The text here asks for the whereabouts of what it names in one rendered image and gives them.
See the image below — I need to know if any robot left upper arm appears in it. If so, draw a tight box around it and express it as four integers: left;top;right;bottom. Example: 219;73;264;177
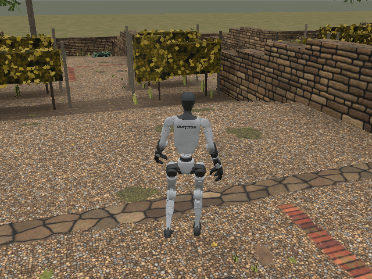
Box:
159;116;175;148

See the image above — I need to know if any robot right hand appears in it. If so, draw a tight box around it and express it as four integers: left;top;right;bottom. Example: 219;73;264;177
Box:
210;167;223;181

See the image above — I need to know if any right robot forearm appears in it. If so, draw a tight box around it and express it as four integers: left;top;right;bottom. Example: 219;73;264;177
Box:
209;142;221;169

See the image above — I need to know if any robot left hand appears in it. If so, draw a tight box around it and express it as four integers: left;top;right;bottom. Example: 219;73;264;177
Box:
154;154;167;164

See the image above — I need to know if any left robot forearm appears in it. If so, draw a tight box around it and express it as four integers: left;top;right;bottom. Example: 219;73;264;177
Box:
155;139;164;157

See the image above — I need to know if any robot right upper arm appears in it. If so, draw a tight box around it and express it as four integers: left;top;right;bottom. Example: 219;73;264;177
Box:
199;117;215;151

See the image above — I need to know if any robot right thigh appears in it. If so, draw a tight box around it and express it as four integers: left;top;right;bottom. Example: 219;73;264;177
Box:
193;162;206;201

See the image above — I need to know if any right robot shin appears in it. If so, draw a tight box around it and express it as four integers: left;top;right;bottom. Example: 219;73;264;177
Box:
194;191;203;228

